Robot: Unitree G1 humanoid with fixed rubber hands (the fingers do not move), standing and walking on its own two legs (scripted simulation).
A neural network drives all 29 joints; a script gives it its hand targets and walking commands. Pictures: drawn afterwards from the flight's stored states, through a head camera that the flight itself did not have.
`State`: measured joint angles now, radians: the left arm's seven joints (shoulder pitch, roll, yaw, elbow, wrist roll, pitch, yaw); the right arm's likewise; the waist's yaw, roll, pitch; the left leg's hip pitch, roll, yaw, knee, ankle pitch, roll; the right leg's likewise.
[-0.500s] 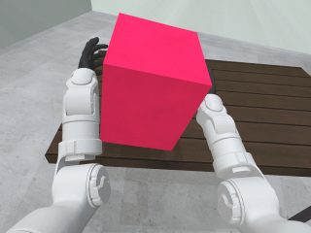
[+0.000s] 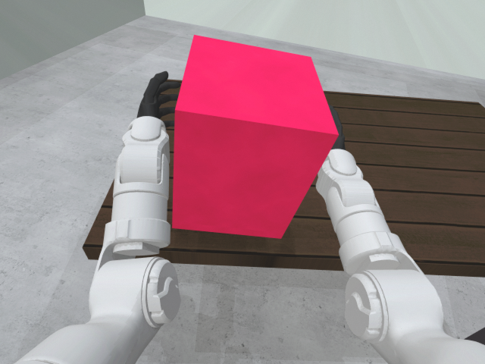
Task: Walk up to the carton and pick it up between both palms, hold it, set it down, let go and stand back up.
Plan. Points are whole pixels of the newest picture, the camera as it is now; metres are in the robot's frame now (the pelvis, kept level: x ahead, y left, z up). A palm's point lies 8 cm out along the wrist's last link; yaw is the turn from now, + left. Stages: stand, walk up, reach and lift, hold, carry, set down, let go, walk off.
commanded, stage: set down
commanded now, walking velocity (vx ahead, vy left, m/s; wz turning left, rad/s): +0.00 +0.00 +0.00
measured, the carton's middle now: (240, 143) +0.42 +0.02 +0.17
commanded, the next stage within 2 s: none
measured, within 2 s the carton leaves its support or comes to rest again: rests again in 1.74 s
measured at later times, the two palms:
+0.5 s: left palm (163, 141) +0.41 +0.15 +0.18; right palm (332, 162) +0.40 -0.14 +0.15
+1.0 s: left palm (164, 154) +0.42 +0.15 +0.14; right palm (322, 172) +0.41 -0.14 +0.12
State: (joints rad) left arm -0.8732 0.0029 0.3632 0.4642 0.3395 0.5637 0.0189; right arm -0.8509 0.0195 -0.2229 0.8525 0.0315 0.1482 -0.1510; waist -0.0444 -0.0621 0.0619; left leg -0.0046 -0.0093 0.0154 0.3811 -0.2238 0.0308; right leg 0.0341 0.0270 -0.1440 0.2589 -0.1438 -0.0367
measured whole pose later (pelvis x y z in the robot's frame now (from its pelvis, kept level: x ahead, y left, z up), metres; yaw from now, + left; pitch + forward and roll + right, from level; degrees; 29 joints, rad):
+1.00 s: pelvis +0.01 -0.01 +0.00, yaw -1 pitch -2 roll -1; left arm -0.84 0.00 0.43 0.78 0.29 0.27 0.03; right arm -0.79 0.08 -0.41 0.92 -0.19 0.03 -0.13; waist 0.01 -0.04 0.01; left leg -0.12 0.00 0.02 0.36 -0.21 0.02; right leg -0.09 0.04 -0.14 0.25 -0.14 -0.05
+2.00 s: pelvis +0.01 -0.01 +0.00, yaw -1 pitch +1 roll -1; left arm -0.79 -0.05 0.51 0.84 0.33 0.11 0.01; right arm -0.73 0.14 -0.57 0.89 -0.36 -0.08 -0.07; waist 0.04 -0.03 0.00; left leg -0.17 0.00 0.03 0.35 -0.20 0.03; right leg -0.15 0.03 -0.13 0.25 -0.13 -0.04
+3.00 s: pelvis +0.00 +0.00 +0.00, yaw -2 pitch +2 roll -1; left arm -0.82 -0.09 0.61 0.81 0.42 0.04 -0.04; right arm -0.75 0.18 -0.66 0.82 -0.46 -0.13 -0.02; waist 0.04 -0.03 0.05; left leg -0.19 -0.02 0.06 0.34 -0.18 0.04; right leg -0.19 0.02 -0.11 0.28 -0.12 -0.04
